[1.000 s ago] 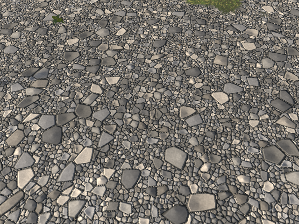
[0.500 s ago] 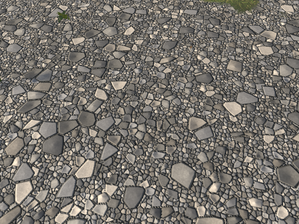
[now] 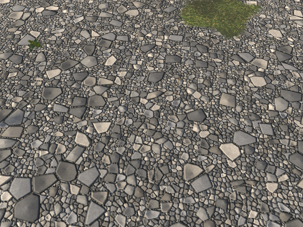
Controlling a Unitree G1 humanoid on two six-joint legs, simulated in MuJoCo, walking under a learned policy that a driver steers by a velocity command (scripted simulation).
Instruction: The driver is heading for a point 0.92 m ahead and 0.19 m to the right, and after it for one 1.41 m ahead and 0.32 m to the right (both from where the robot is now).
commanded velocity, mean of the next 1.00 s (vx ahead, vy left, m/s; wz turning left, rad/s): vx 0.43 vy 0.00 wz -0.14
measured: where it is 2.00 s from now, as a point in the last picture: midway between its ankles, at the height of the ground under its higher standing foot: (169, 199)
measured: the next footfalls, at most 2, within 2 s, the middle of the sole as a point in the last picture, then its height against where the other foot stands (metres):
right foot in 0.22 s outside the picture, level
left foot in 0.76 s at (133, 205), level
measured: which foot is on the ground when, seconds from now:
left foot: down 0.00-0.22, up 0.24-0.74, down 0.76-1.00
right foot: up 0.00-0.20, down 0.22-0.76, up 0.78-1.00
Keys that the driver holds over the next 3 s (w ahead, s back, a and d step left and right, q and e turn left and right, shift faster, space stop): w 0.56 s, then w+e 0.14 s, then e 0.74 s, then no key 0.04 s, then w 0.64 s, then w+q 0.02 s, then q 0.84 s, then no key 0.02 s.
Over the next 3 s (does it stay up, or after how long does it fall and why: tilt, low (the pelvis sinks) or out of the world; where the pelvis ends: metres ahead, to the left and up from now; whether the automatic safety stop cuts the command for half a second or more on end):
stays up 0.82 -0.22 -0.01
